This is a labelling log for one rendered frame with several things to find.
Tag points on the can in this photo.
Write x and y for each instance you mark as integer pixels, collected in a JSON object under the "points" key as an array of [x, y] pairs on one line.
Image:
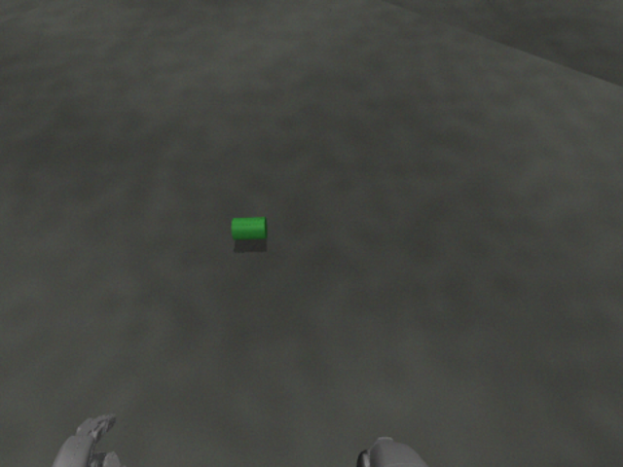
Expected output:
{"points": [[249, 228]]}

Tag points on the left robot hand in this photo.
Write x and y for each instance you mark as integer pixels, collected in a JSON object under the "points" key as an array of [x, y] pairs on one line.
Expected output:
{"points": [[77, 451]]}

